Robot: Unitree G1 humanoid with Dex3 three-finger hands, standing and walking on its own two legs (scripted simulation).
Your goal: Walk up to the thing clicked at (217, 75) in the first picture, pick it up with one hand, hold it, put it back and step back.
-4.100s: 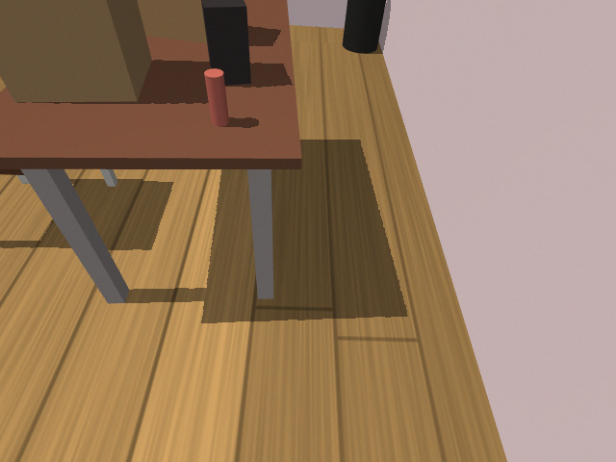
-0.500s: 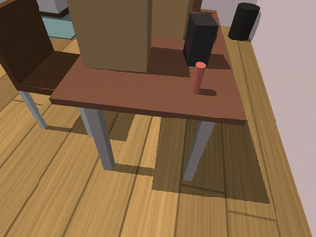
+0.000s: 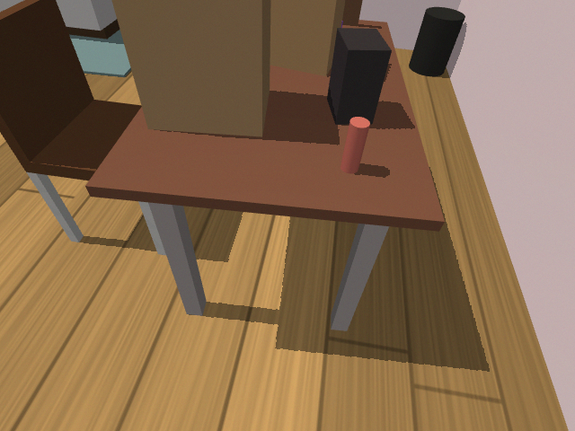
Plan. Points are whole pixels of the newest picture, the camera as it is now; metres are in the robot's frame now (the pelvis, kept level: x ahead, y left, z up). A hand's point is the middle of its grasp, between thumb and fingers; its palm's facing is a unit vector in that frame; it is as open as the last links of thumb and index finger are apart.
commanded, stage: stand
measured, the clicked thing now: (354, 146) +0.69 -0.18 +0.01
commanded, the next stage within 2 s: none
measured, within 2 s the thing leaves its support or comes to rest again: neither
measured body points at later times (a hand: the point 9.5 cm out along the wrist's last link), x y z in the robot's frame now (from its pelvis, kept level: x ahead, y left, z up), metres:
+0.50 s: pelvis +0.00 +0.00 +0.00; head +0.01 +0.00 +0.45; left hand +0.08 +0.31 -0.13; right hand +0.08 -0.30 -0.13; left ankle +0.00 +0.15 -0.75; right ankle +0.02 -0.14 -0.75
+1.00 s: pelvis +0.01 +0.00 +0.00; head +0.03 +0.00 +0.45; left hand +0.08 +0.30 -0.13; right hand +0.08 -0.30 -0.13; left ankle +0.00 +0.15 -0.75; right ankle +0.02 -0.14 -0.75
